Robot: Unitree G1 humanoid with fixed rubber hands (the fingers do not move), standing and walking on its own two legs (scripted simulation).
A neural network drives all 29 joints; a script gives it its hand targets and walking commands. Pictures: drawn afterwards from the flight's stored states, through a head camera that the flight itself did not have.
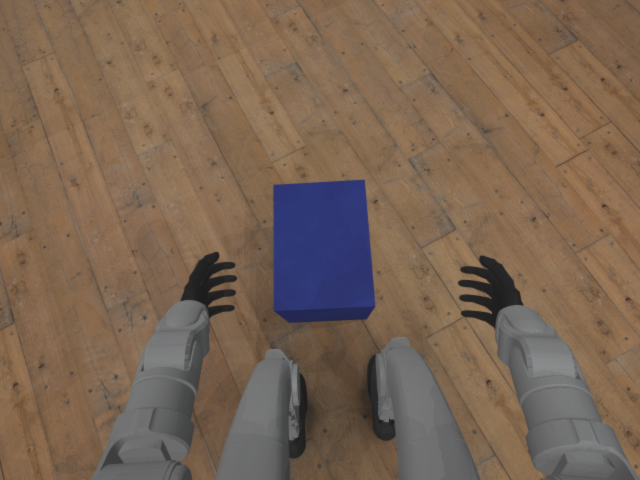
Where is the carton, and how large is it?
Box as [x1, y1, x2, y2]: [273, 180, 374, 322]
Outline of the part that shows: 364,180 273,185 274,311 287,321 293,322 366,318 374,307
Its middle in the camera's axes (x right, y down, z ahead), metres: +0.01 +0.05 +0.99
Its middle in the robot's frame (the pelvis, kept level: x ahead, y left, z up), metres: +0.49 +0.03 -0.54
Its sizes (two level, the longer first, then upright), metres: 0.296 0.216 0.264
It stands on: the floor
